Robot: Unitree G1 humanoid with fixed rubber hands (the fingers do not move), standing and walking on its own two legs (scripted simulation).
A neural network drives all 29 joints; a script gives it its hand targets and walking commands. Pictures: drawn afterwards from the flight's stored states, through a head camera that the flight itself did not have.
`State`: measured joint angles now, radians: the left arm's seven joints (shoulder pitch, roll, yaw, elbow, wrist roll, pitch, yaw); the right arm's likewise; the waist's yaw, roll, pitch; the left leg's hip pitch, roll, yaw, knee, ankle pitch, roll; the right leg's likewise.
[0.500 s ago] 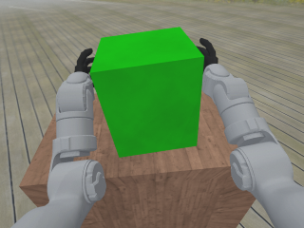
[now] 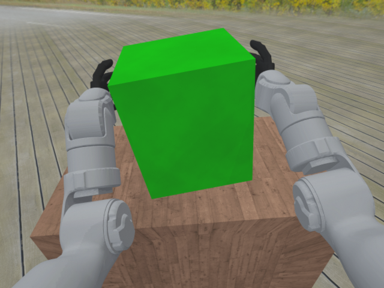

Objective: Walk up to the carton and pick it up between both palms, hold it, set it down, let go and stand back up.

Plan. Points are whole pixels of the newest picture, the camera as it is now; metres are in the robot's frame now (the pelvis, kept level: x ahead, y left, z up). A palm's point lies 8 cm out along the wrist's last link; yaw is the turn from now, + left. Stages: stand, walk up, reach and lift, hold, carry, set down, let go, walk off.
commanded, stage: hold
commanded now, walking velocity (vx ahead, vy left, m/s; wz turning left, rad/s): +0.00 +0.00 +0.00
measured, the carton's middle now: (187, 113) +0.38 +0.00 +0.24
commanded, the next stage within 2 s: none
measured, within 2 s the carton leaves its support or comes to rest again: neither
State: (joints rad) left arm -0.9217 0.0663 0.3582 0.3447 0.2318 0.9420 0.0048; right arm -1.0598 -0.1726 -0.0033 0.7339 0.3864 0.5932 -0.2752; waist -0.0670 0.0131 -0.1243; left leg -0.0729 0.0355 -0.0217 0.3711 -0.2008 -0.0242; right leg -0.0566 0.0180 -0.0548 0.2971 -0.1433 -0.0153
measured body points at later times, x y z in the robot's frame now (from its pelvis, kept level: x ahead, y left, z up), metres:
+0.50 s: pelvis +0.00 +0.00 +0.00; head -0.08 +0.02 +0.44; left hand +0.39 +0.16 +0.30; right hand +0.39 -0.14 +0.31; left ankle +0.01 +0.13 -0.75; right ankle +0.02 -0.11 -0.75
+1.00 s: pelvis +0.00 +0.00 +0.00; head -0.09 +0.01 +0.44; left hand +0.39 +0.16 +0.30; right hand +0.39 -0.14 +0.31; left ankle +0.01 +0.13 -0.75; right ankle +0.02 -0.11 -0.75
